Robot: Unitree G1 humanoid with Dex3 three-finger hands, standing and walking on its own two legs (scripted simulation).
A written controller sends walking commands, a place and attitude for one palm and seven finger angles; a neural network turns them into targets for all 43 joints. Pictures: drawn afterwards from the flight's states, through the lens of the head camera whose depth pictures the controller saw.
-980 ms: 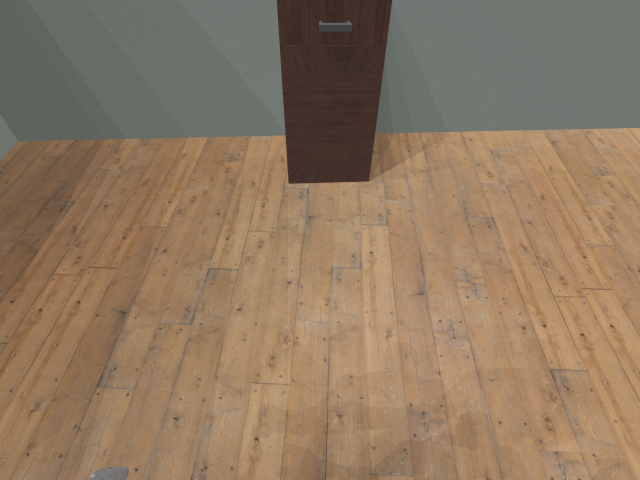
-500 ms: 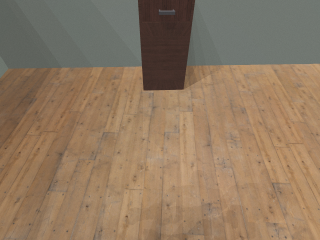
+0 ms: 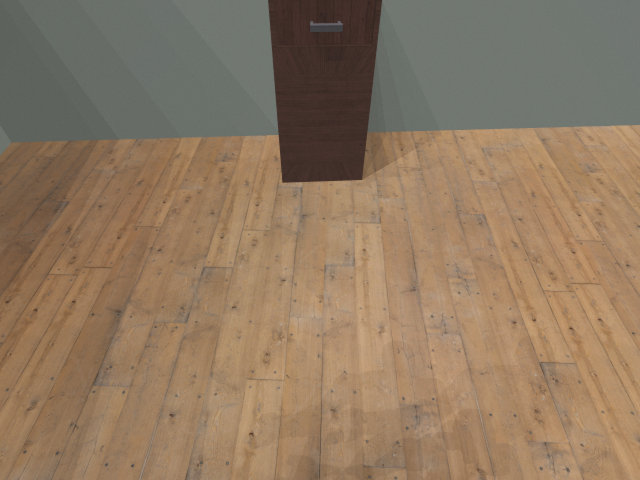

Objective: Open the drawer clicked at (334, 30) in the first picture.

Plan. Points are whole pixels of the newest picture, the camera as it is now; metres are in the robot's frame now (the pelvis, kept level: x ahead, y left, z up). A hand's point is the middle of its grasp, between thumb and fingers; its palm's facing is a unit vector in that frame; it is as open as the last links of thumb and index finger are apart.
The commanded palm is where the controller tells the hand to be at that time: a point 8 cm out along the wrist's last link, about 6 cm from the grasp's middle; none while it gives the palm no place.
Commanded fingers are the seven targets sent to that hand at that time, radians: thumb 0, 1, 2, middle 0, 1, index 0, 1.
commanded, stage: look at it before walking up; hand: left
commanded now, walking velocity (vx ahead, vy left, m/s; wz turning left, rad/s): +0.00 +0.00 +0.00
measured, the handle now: (325, 25) +1.59 +0.07 -0.02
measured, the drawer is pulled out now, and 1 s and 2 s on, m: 0.00 0.00 0.00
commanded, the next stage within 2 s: walk to a spot facing it in 0.46 s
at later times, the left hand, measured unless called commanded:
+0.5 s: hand out of the picture +0.07 +0.25 -0.16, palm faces -0.03 -0.94 -0.33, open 7.4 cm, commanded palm none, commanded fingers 0.00 0.90 0.90 -0.20 -0.30 -0.20 -0.30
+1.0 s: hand out of the picture +0.05 +0.15 -0.17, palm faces -0.06 -0.98 -0.19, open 7.4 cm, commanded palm none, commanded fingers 0.00 0.90 0.90 -0.20 -0.30 -0.20 -0.30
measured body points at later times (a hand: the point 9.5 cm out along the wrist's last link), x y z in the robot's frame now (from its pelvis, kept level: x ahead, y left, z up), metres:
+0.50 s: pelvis +0.01 +0.00 +0.00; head +0.01 +0.00 +0.45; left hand +0.08 +0.30 -0.13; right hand +0.09 -0.29 -0.13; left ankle +0.01 +0.13 -0.74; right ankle +0.01 -0.12 -0.74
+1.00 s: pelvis +0.08 -0.03 -0.01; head +0.09 -0.04 +0.44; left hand +0.06 +0.20 -0.16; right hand +0.06 -0.27 -0.17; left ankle +0.07 +0.10 -0.68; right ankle +0.03 -0.11 -0.74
